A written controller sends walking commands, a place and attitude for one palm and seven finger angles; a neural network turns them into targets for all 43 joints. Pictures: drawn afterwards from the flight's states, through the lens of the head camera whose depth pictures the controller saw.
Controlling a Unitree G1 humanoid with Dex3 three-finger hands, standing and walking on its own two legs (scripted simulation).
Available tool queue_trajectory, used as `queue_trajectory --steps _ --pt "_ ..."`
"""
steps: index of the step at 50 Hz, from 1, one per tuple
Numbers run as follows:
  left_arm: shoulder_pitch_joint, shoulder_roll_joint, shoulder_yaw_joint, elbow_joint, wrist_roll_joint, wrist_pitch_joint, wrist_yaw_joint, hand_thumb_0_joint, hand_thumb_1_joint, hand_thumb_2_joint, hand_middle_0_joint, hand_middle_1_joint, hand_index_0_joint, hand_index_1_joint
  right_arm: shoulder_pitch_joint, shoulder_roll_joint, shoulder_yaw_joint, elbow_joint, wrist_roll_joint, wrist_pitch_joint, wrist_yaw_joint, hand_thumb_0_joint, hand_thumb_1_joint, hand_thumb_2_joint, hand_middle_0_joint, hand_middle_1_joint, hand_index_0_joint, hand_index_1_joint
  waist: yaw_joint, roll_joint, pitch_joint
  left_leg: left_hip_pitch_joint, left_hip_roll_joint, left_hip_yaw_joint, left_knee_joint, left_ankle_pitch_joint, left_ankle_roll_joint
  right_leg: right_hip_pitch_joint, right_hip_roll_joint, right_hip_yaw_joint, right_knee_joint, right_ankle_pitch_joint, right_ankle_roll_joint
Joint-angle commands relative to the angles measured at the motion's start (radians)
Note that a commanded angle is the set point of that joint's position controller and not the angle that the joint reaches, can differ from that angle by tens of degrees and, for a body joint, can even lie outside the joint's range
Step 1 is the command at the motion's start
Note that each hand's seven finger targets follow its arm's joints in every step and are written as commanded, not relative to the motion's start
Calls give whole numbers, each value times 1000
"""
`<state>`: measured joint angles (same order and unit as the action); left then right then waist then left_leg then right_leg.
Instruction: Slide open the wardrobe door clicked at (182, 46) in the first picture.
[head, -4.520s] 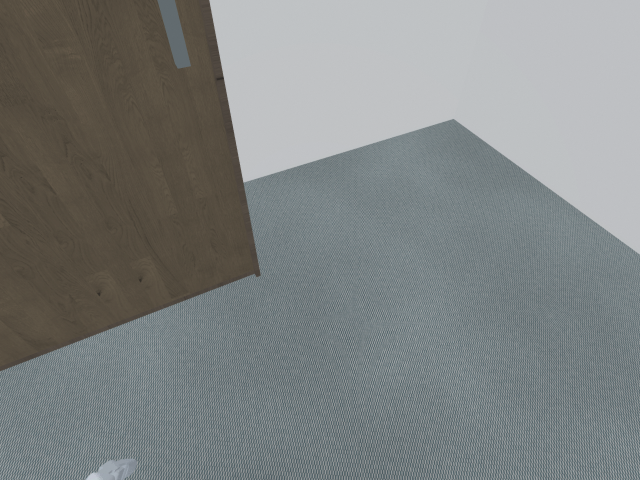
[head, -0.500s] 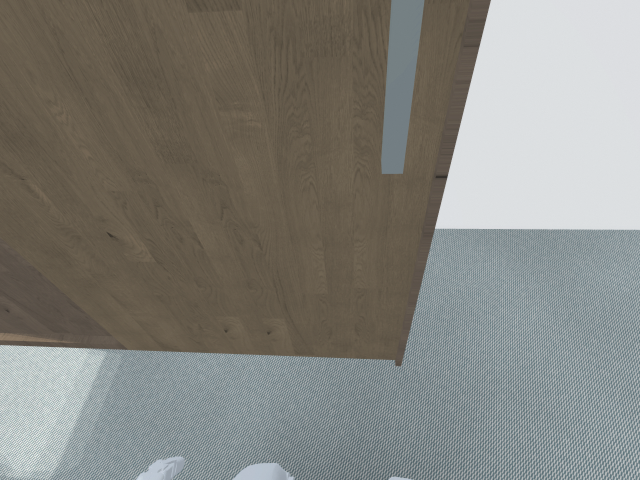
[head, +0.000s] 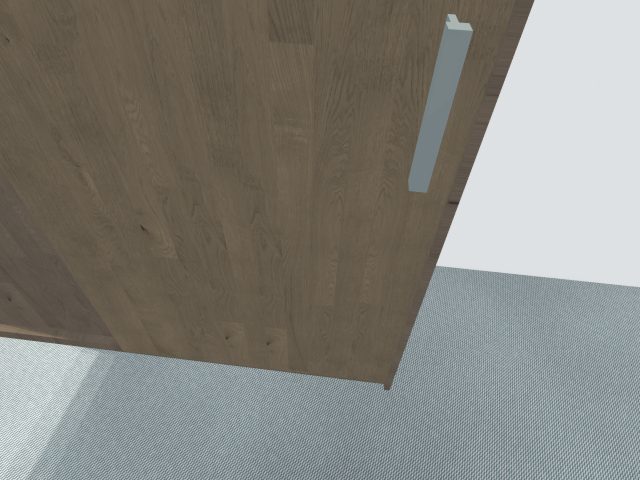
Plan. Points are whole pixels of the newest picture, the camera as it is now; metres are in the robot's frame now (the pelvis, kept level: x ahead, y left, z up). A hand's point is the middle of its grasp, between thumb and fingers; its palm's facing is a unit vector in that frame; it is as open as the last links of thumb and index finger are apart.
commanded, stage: come to a stop and stand still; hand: right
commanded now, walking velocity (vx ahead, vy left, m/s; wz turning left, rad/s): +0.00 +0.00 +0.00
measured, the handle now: (433, 110) +0.56 -0.12 +0.22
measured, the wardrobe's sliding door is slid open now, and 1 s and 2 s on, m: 0.00 0.00 0.00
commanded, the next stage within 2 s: look again from close up in 1.18 s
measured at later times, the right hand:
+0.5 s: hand out of the picture -0.04 -0.15 -0.18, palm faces +0.03 +0.99 -0.15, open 7.4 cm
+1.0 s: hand out of the picture -0.05 -0.22 -0.18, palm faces +0.06 +0.97 -0.21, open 7.4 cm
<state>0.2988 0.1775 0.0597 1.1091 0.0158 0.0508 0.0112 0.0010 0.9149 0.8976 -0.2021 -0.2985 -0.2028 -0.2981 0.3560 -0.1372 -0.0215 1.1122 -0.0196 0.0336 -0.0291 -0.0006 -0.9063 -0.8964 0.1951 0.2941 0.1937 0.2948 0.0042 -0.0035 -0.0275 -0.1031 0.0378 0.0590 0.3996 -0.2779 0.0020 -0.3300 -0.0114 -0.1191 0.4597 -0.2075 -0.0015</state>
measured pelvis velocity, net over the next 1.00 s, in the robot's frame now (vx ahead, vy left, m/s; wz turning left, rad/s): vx -0.05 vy -0.03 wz -0.02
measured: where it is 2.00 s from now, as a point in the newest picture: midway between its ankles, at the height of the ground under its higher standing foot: outside the picture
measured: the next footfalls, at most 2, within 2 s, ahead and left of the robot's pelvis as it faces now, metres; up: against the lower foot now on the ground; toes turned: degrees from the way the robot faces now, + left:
right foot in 0.12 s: +0.06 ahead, -0.13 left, +0.00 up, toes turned -3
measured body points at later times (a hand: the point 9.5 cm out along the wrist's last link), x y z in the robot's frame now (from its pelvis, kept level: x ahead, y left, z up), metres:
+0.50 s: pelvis -0.02 +0.00 +0.00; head -0.01 +0.00 +0.45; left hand -0.04 +0.20 -0.17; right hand -0.04 -0.20 -0.17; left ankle -0.04 +0.12 -0.74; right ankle +0.02 -0.12 -0.74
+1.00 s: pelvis -0.05 -0.03 -0.01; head -0.06 -0.04 +0.44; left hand +0.02 +0.21 -0.15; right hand -0.06 -0.27 -0.17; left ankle -0.04 +0.12 -0.74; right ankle +0.02 -0.12 -0.74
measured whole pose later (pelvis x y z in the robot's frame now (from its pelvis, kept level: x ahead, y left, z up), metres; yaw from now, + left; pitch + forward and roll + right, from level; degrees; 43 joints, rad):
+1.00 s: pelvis -0.05 -0.03 -0.01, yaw -1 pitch -2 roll +1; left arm 0.26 0.18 0.00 0.97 0.02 0.00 0.00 0.01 0.91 0.90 -0.20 -0.30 -0.20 -0.30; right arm 0.37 -0.21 -0.01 0.98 -0.02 0.01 -0.03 0.00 -0.91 -0.90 0.20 0.29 0.19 0.29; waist -0.01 0.02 -0.01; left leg -0.21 0.06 0.07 0.51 -0.26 -0.03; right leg -0.33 -0.01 -0.04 0.52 -0.17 -0.03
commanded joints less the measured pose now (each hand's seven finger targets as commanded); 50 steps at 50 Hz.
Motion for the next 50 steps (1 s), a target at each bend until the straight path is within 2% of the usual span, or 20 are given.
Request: queue_trajectory --steps 1,3,6,7,8,9,12,22,23,24,25,26,27,29,30,33,36,40,46,50 --pt "68 5 -15 -18 0 -18 -1 0 900 900 -200 -300 -200 -300 -107 -109 -11 -60 2 -38 -16 0 -900 -900 200 300 200 300 54 172 210 -358 183 -165 -266 -220 107 68 -50 92 207 -67 10" --pt "84 -7 -29 0 1 -34 8 0 900 900 -200 -300 -200 -300 -34 -84 -2 -24 9 -50 -11 0 -900 -900 200 300 200 300 33 122 190 -261 149 -126 -175 -76 83 72 -63 84 87 -7 15" --pt "106 8 -42 32 1 -52 24 0 900 900 -200 -300 -200 -300 26 -51 4 9 18 -49 -11 0 -900 -900 200 300 200 300 6 25 187 -227 83 -103 -108 -16 36 129 -104 125 -49 128 11" --pt "108 11 -45 38 1 -58 30 0 900 900 -200 -300 -200 -300 44 -46 4 19 21 -51 -10 0 -900 -900 200 300 200 300 -3 31 156 -184 62 -96 -83 81 29 139 -110 139 -61 182 4" --pt "109 18 -44 48 -1 -64 32 0 900 900 -200 -300 -200 -300 40 -48 2 28 22 -45 -10 0 -900 -900 200 300 200 300 -7 -53 116 -129 66 -76 -53 111 20 134 -113 147 -78 201 -4" --pt "105 25 -43 53 -4 -66 32 0 900 900 -200 -300 -200 -300 42 -59 -1 28 22 -41 -12 0 -900 -900 200 300 200 300 -14 -77 94 -87 62 -75 -46 107 14 120 -116 152 -84 192 -6" --pt "100 10 -40 54 -5 -64 33 0 900 900 -200 -300 -200 -300 34 -52 0 35 20 -41 -13 0 -900 -900 200 300 200 300 -11 -19 103 -82 63 -78 -60 79 15 109 -106 142 -99 121 -3" --pt "88 -4 -32 48 -4 -58 29 0 900 900 -200 -300 -200 -300 31 -41 -1 21 12 -42 -13 0 -900 -900 200 300 200 300 1 8 127 -143 63 -92 -83 7 17 121 -97 134 -105 42 -4" --pt "-47 38 -38 -39 -10 -79 13 0 900 900 -200 -300 -200 -300 102 -90 8 29 -8 -73 -45 0 -900 -900 200 300 200 300 -53 46 155 -148 119 -166 -90 403 13 24 -83 113 136 75 21" --pt "-13 -1 -50 -88 -9 -79 6 0 900 900 -200 -300 -200 -300 58 -124 1 2 -7 -95 -42 0 -900 -900 200 300 200 300 14 78 94 -95 186 -153 -55 620 39 41 -63 105 109 22 24" --pt "62 -12 -48 -83 -3 -87 10 0 900 900 -200 -300 -200 -300 55 -113 0 -22 -5 -101 -41 0 -900 -900 200 300 200 300 22 150 -30 -24 165 -125 15 606 50 80 -53 112 82 -13 6" --pt "72 13 -46 -76 -3 -89 13 0 900 900 -200 -300 -200 -300 28 -102 3 -37 1 -97 -37 0 -900 -900 200 300 200 300 22 158 -54 -16 138 -92 43 549 50 92 -51 120 71 55 -2" --pt "70 23 -43 -74 -5 -89 14 0 900 900 -200 -300 -200 -300 24 -93 2 -52 3 -89 -34 0 -900 -900 200 300 200 300 18 88 -42 -49 116 -84 52 420 48 109 -61 126 50 120 -7" --pt "53 42 -43 -92 -1 -85 14 0 900 900 -200 -300 -200 -300 22 -90 2 -75 -2 -68 -30 0 -900 -900 200 300 200 300 6 -69 72 -134 71 -63 47 136 41 66 -85 157 27 165 -19" --pt "43 50 -41 -104 0 -81 15 0 900 900 -200 -300 -200 -300 35 -95 0 -80 -2 -61 -28 0 -900 -900 200 300 200 300 0 -76 105 -153 59 -60 38 60 40 34 -91 174 12 118 -24" --pt "30 82 -32 -141 2 -71 13 0 900 900 -200 -300 -200 -300 37 -102 0 -106 -4 -49 -20 0 -900 -900 200 300 200 300 4 0 142 -190 49 -68 23 -71 40 -17 -83 192 -35 -77 -27" --pt "19 108 -28 -165 5 -69 10 0 900 900 -200 -300 -200 -300 42 -117 -3 -136 -6 -41 -17 0 -900 -900 200 300 200 300 0 -64 126 -176 37 -50 50 -72 34 -40 -98 227 -86 -177 -35" --pt "-8 143 -20 -192 5 -68 8 0 900 900 -200 -300 -200 -300 63 -123 -4 -157 -8 -35 -10 0 -900 -900 200 300 200 300 -14 -80 115 -133 22 -26 74 -56 27 -90 -117 276 -165 -300 -50" --pt "-19 153 -18 -198 4 -68 3 0 900 900 -200 -300 -200 -300 61 -154 -7 -171 -9 -43 -5 0 -900 -900 200 300 200 300 -8 -11 100 -161 48 -59 17 -69 29 -51 -94 239 -130 -249 -39" --pt "-20 161 -19 -189 3 -67 1 0 900 900 -200 -300 -200 -300 67 -163 -9 -171 -8 -43 -4 0 -900 -900 200 300 200 300 -8 -32 93 -164 47 -60 10 -87 27 -50 -97 250 -146 -272 -39"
